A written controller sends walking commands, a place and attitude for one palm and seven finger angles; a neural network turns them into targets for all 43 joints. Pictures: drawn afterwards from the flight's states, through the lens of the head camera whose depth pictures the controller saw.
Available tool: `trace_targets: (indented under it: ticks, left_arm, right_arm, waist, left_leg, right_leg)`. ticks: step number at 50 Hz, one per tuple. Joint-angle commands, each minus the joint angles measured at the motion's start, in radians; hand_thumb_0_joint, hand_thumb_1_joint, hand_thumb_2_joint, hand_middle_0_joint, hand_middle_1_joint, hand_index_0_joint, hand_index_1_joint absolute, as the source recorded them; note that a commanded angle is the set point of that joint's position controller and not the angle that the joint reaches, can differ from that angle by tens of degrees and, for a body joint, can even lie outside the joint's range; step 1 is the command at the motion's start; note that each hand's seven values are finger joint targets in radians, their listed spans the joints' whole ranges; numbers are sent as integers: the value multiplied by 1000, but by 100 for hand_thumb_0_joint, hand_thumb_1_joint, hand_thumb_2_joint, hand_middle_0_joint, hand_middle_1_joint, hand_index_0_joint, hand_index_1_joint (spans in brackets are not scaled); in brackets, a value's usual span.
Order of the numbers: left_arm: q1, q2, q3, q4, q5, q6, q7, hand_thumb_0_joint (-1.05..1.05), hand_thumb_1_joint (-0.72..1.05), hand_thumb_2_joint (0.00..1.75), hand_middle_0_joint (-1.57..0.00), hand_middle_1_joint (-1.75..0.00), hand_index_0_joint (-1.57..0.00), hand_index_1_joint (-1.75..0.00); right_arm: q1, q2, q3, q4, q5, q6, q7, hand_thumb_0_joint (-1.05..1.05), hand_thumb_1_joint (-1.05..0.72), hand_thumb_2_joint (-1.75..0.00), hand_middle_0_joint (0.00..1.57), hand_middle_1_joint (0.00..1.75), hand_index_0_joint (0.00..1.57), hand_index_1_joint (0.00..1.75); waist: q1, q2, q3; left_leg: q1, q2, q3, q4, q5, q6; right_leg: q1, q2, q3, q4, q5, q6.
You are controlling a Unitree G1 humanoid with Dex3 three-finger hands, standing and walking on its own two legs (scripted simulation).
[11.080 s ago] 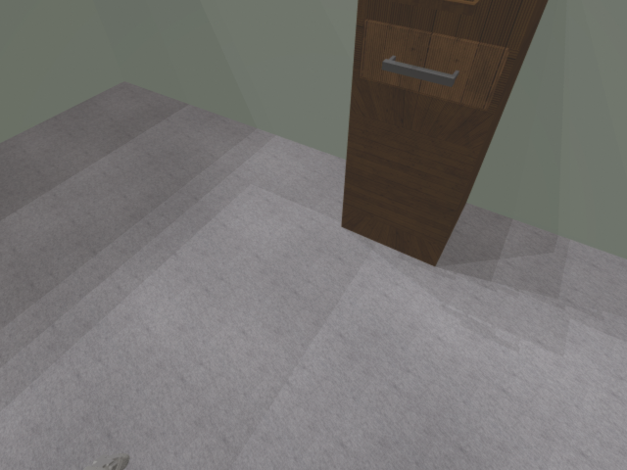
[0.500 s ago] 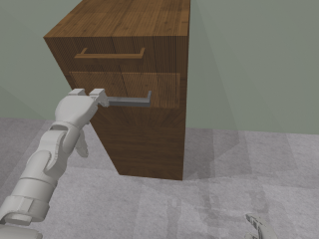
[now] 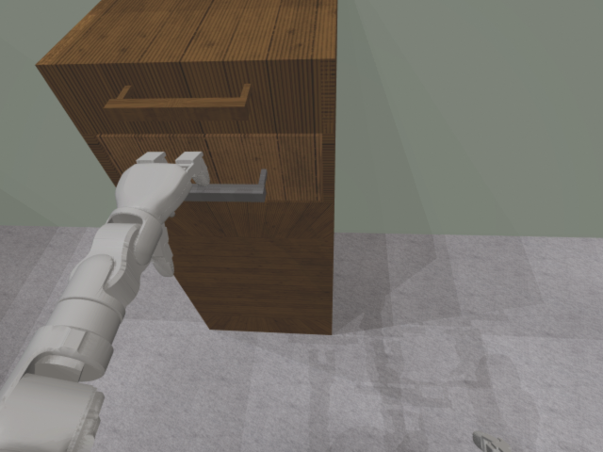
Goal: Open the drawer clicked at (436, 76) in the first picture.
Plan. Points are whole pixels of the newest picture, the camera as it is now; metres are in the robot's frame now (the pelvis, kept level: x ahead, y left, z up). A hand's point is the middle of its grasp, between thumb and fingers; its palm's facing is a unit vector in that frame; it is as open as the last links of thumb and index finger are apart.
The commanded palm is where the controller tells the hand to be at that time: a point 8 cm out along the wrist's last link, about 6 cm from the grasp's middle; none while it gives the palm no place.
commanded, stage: move the hooked fingers above the handle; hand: left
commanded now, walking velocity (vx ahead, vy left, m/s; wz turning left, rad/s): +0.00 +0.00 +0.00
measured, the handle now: (211, 183) +0.54 +0.21 +0.01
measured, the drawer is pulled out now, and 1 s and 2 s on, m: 0.00 0.00 0.00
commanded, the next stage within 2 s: lower the fingers behind the handle in 1.26 s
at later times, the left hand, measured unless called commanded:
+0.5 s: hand (193, 190) +0.47 +0.20 +0.07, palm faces -0.02 -0.02 -1.00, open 13.9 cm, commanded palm +0.45 +0.21 +0.13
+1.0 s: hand (195, 187) +0.48 +0.21 +0.06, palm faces -0.04 -0.01 -1.00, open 13.9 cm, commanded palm +0.46 +0.21 +0.13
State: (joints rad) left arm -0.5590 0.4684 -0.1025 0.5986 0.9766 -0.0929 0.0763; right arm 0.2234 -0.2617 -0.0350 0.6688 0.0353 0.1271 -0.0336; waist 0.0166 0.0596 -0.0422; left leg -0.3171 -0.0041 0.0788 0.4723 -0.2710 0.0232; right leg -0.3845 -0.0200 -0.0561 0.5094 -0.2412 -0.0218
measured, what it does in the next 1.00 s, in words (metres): stands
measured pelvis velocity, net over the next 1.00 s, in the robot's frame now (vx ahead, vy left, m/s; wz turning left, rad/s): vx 0.01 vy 0.01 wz -0.02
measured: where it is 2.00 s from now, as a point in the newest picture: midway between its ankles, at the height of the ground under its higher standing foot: outside the picture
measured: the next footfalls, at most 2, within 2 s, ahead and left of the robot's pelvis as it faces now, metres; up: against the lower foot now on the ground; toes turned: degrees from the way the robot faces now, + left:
none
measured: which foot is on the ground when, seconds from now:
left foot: down 0.00-1.00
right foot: down 0.00-1.00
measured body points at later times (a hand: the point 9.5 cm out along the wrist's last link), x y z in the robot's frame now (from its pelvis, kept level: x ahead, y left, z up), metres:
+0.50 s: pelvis +0.01 +0.01 -0.01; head +0.07 -0.01 +0.44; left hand +0.46 +0.20 +0.13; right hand +0.07 -0.26 -0.15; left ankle -0.02 +0.11 -0.74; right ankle +0.01 -0.10 -0.74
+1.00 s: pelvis +0.01 +0.01 -0.01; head +0.08 -0.01 +0.44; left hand +0.48 +0.20 +0.12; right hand +0.04 -0.27 -0.15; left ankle -0.02 +0.10 -0.74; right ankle +0.01 -0.10 -0.74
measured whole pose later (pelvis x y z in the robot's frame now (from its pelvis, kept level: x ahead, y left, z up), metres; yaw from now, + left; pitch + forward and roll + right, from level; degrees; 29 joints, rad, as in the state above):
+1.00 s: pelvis +0.01 +0.01 -0.01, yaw -1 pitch +13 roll +0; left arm -0.78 0.48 -0.08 0.91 1.04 -0.08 0.17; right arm 0.35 -0.27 -0.07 0.69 0.02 0.14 -0.02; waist -0.06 0.05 -0.09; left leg -0.47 0.01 0.09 0.57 -0.33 0.03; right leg -0.53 -0.01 -0.04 0.57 -0.27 -0.02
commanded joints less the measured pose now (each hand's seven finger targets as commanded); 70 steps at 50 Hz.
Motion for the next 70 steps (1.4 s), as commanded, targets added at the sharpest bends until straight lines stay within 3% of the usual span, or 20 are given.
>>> trace_targets:
  ticks: [1,9,14,19,22,26,29,32,34,36,39,42,49,51,54,56,58,59,63,70]
  left_arm:
    - [-426,264,142,-152,6,-8,54,0,-50,30,-30,-120,-30,-120]
    - [-516,183,74,-141,19,-19,82,0,-50,30,-30,-120,-30,-120]
    - [-563,214,98,-37,35,6,112,0,-50,30,-30,-120,-30,-120]
    - [-646,245,116,2,55,14,139,0,-50,30,-30,-120,-30,-120]
    - [-671,171,59,45,50,20,143,0,-50,30,-30,-120,-30,-120]
    - [-694,199,77,140,60,37,142,0,-50,30,-30,-120,-30,-120]
    - [-763,185,55,138,69,33,150,0,-50,30,-30,-120,-30,-120]
    - [-726,253,118,152,68,22,154,0,-50,30,-30,-120,-30,-120]
    - [-724,255,116,185,75,31,159,0,-50,30,-30,-120,-30,-120]
    - [-701,306,161,188,82,32,165,0,-50,30,-30,-120,-30,-120]
    - [-696,268,124,175,80,39,165,0,-50,30,-30,-120,-30,-120]
    - [-685,287,137,151,70,30,152,0,-50,30,-30,-120,-30,-120]
    - [-711,190,67,70,55,-2,144,0,-50,30,-30,-120,-30,-120]
    - [-701,233,105,75,56,-1,150,0,-50,30,-30,-120,-30,-120]
    - [-730,190,69,110,64,24,167,0,-50,30,-30,-120,-30,-120]
    - [-718,246,110,134,66,38,170,0,-50,30,-30,-120,-30,-120]
    - [-738,206,71,160,71,55,168,0,-50,30,-30,-120,-30,-120]
    - [-736,237,95,165,73,60,167,0,-50,30,-30,-120,-30,-120]
    - [-738,213,74,158,68,52,143,0,-50,30,-30,-120,-30,-120]
    - [-702,199,70,182,70,35,136,0,-50,30,-30,-120,-30,-120]
  right_arm:
    - [10,-126,-48,-116,-12,-33,-2,0,-90,-90,20,30,20,30]
    - [62,-121,-65,-99,-17,-25,14,0,-90,-90,20,30,20,30]
    - [76,-130,-62,-78,-18,-14,16,0,-90,-90,20,30,20,30]
    - [105,-131,-66,-71,-24,-14,13,0,-90,-90,20,30,20,30]
    - [119,-129,-69,-68,-26,-15,18,0,-90,-90,20,30,20,30]
    - [142,-141,-68,-59,-25,-14,12,0,-90,-90,20,30,20,30]
    - [165,-140,-70,-55,-28,-20,10,0,-90,-90,20,30,20,30]
    - [175,-142,-69,-67,-32,-18,8,0,-90,-90,20,30,20,30]
    - [177,-143,-66,-63,-30,-18,7,0,-90,-90,20,30,20,30]
    - [175,-147,-66,-69,-30,-18,5,0,-90,-90,20,30,20,30]
    - [181,-145,-70,-70,-28,-20,6,0,-90,-90,20,30,20,30]
    - [181,-150,-72,-74,-27,-19,4,0,-90,-90,20,30,20,30]
    - [180,-140,-82,-60,-27,-20,9,0,-90,-90,20,30,20,30]
    - [178,-145,-79,-57,-27,-16,10,0,-90,-90,20,30,20,30]
    - [167,-140,-76,-49,-27,-19,15,0,-90,-90,20,30,20,30]
    - [158,-148,-69,-54,-27,-16,11,0,-90,-90,20,30,20,30]
    - [150,-141,-64,-58,-24,-18,10,0,-90,-90,20,30,20,30]
    - [149,-144,-63,-61,-23,-19,7,0,-90,-90,20,30,20,30]
    - [152,-140,-62,-76,-25,-21,1,0,-90,-90,20,30,20,30]
    - [161,-142,-60,-74,-26,-18,1,0,-90,-90,20,30,20,30]
  waist:
    - [3,-75,-363]
    - [-24,-41,-404]
    - [-38,-75,-365]
    - [-45,-52,-438]
    - [-67,-44,-421]
    - [-87,-101,-393]
    - [-99,-60,-422]
    - [-74,-54,-484]
    - [-80,-61,-435]
    - [-64,-68,-455]
    - [-74,-60,-460]
    - [-71,-59,-477]
    - [-90,-15,-447]
    - [-82,-36,-455]
    - [-92,-35,-403]
    - [-86,-56,-422]
    - [-94,-58,-399]
    - [-88,-57,-403]
    - [-90,-61,-451]
    - [-92,-77,-405]
  left_leg:
    - [48,-23,-29,-4,343,19]
    - [99,-9,-47,41,460,11]
    - [42,-11,-44,40,398,11]
    - [44,-12,-44,59,414,14]
    - [42,-9,-45,67,417,14]
    - [-9,-13,-42,71,350,19]
    - [5,-11,-46,80,347,20]
    - [-14,-15,-40,87,383,21]
    - [-46,-12,-37,82,352,19]
    - [-65,-14,-32,82,359,21]
    - [-48,-10,-26,83,369,22]
    - [-41,-9,-23,81,382,25]
    - [44,-3,-40,88,421,23]
    - [35,-5,-45,88,426,22]
    - [26,-4,-47,79,378,19]
    - [-3,-11,-41,76,350,20]
    - [-13,-11,-40,72,337,21]
    - [-21,-12,-35,72,324,21]
    - [4,-13,-36,83,367,23]
    - [-28,-13,-37,90,353,22]
  right_leg:
    - [225,24,47,-8,314,-18]
    - [139,36,34,29,352,-23]
    - [120,38,32,31,322,-22]
    - [131,39,39,47,339,-23]
    - [99,41,34,46,332,-21]
    - [87,45,37,40,301,-18]
    - [59,45,40,48,293,-19]
    - [122,44,47,62,341,-18]
    - [99,45,42,60,321,-17]
    - [135,45,47,63,335,-19]
    - [127,45,46,60,350,-16]
    - [154,43,53,55,375,-13]
    - [72,50,42,43,338,-15]
    - [88,52,39,48,335,-18]
    - [47,52,33,43,294,-19]
    - [85,49,38,43,293,-19]
    - [70,46,35,44,291,-17]
    - [81,45,39,43,289,-16]
    - [101,44,40,51,329,-14]
    - [73,45,38,55,320,-13]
